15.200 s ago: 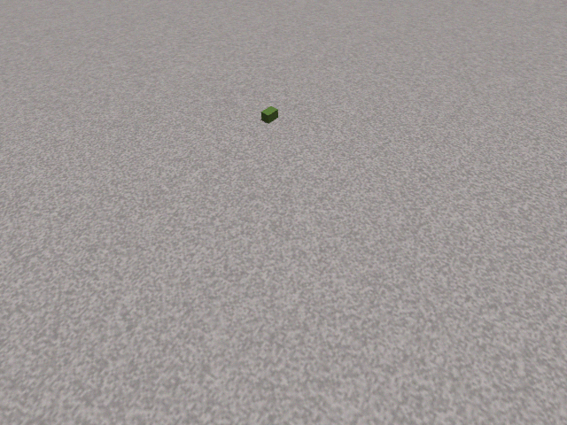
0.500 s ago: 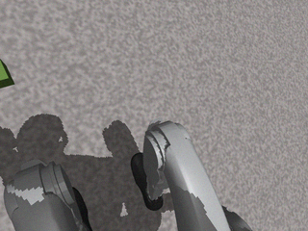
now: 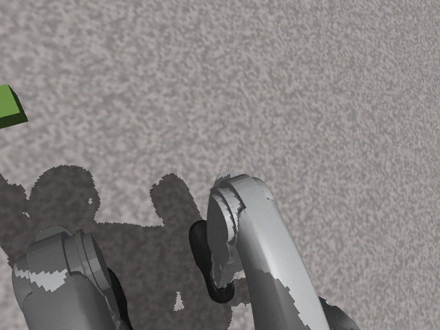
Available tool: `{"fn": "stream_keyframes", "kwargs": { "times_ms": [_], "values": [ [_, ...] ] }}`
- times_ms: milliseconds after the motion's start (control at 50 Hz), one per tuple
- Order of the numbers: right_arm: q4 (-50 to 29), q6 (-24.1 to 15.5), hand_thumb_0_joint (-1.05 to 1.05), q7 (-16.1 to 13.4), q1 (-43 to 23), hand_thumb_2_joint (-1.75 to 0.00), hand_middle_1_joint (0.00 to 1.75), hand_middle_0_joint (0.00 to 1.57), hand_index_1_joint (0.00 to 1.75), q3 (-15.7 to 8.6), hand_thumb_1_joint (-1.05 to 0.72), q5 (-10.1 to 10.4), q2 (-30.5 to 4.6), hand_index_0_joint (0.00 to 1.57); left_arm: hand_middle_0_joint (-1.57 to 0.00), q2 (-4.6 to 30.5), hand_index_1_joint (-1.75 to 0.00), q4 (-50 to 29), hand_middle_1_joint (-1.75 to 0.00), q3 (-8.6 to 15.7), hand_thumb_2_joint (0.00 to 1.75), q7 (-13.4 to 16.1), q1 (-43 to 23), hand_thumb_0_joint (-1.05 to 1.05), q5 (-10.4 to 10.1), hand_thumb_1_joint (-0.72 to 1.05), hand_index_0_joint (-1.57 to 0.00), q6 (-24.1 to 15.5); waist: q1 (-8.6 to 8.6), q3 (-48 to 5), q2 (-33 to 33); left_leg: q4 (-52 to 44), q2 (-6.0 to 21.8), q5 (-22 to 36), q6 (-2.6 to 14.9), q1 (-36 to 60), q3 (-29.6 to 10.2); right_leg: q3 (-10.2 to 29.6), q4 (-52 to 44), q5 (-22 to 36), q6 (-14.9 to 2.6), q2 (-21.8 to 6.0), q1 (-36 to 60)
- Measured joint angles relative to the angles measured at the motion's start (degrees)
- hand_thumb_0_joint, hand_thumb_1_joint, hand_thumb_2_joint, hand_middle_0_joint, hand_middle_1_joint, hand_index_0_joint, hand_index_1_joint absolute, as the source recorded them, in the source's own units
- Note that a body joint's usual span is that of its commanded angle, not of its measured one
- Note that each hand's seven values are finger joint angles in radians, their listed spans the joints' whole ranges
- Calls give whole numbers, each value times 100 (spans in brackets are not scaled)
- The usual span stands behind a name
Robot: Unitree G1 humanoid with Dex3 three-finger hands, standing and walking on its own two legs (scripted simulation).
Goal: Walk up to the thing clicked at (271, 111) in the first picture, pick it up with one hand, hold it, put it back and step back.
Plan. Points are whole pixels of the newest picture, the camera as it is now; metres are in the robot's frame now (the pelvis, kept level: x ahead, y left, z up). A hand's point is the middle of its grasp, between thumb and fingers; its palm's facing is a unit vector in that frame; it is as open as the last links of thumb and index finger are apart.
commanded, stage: approach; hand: left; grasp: from above
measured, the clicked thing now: out of the picture +0.56 +0.28 -0.29
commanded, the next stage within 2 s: rest palm in 0.60 s
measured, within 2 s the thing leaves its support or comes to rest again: neither
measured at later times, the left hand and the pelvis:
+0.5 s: hand out of the picture +0.54 +0.26 -0.16, palm faces -0.49 -0.09 -0.87, open 13.8 cm; pelvis +0.00 +0.00 +0.00, yaw +0 degrees
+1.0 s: hand out of the picture +0.55 +0.27 -0.16, palm faces -0.45 -0.08 -0.89, open 13.8 cm; pelvis +0.00 +0.00 +0.00, yaw +0 degrees
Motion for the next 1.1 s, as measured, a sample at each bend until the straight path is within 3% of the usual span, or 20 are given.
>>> {"fn": "stream_keyframes", "kwargs": {
  "times_ms": [160, 280, 340, 400, 480, 600, 680, 760, 820, 900, 1000, 1100],
  "values": [
    [71, -68, 0, -71, -61, -89, 30, 20, 30, 20, -90, -47, 26, 20, -17, -239, -94, 258, -96, -381, 90, 144, -608, 0, 31, -40, -19, 100, -167, -34, -38, -11, -3, -13, -28, -23, 10, 10, 12, -13, -24, -3, -47],
    [-67, -18, 0, -99, -13, -88, 30, 20, 30, 90, -90, -43, -18, 20, -16, -254, -95, 478, -97, -244, 91, 336, -1037, 0, 211, -41, -18, 451, -441, -28, 59, -12, 38, -44, -44, -58, 4, 8, 8, 0, -38, 35, -126],
    [-142, 87, 0, -104, 30, -88, 30, 20, 30, 164, -90, -4, -51, 20, -16, -227, -95, 535, -97, -148, 92, 349, -1065, 0, 163, -42, -17, 692, -504, 3, 146, -31, 81, -69, -40, -17, 4, 11, -18, 17, -36, 74, -123],
    [-186, 211, 0, -125, 63, -88, 30, 20, 30, 240, -90, 57, -70, 20, -14, -214, -96, 582, -98, -73, 93, 225, -970, 0, -11, -44, -16, 895, -496, 39, 228, -69, 121, -72, -29, 46, 17, 22, -58, 50, -28, 110, -94],
    [-255, 329, 0, -162, 75, -88, 30, 20, 30, 314, -90, 114, -98, 20, -12, -161, -98, 557, -100, -85, 95, -188, -676, 1, -269, -47, -14, 972, -432, 160, 281, -108, 132, -16, -14, 125, 36, 37, -91, 106, -26, 118, -23],
    [-331, 341, 0, -251, 59, -88, 30, 20, 30, 304, -90, 46, -133, 21, -10, -13, -101, 171, -104, -37, 96, -659, -245, 0, -444, -48, -12, 489, -232, 406, 92, -51, 70, 143, -35, 99, -14, -5, -50, 217, -43, 74, 14],
    [-219, 279, 0, -289, 56, -88, 30, 20, 30, 195, -90, -17, -118, 21, -10, -1, -102, -347, -105, -137, 96, -527, -139, 0, -287, -49, -12, 79, -70, 415, -104, 25, 12, 186, -63, 11, -43, -28, 26, 219, -54, 30, -30],
    [-33, 213, 0, -266, 35, -88, 30, 20, 30, 56, -90, -27, -67, 21, -9, -212, -103, -621, -106, -337, 95, -166, -232, 0, -144, -49, -12, 33, 11, 129, -166, 42, -32, 117, -65, -63, -10, 0, 74, 103, -49, -13, -85],
    [26, 159, 0, -228, -97, -89, 30, 20, 30, 20, -90, -46, -34, 20, -8, -284, -102, -214, -105, -483, 95, 71, -573, 0, -106, -49, -11, 237, -86, -82, -126, 23, -43, 38, -54, -65, 8, 13, 62, 9, -42, -23, -79],
    [-88, 99, 0, -213, -270, -89, 30, 20, 30, 55, -90, -40, -25, 20, -9, -219, -101, 416, -104, -580, 96, 136, -1017, 0, -93, -48, -11, 581, -278, -144, -5, 12, -19, -33, -12, -57, -11, -5, 6, -35, -5, 5, -52],
    [-281, 181, 0, -203, -277, -89, 30, 20, 30, 217, -90, 0, -68, 20, -8, -222, -100, 686, -103, -534, 96, -106, -1033, 0, -148, -46, -11, 793, -408, 46, 122, -15, 1, -30, 32, -29, 20, 22, -33, -24, 34, 24, -21],
    [-421, 309, 0, -224, -187, -89, 30, 20, 30, 462, -90, 9, -84, 20, -8, -103, -101, 574, -105, -328, 95, -274, -768, 0, -214, -44, -11, 599, -455, 401, 5, -17, 26, 29, 18, 43, -6, 2, -41, 64, 22, 51, 23]
  ]
}}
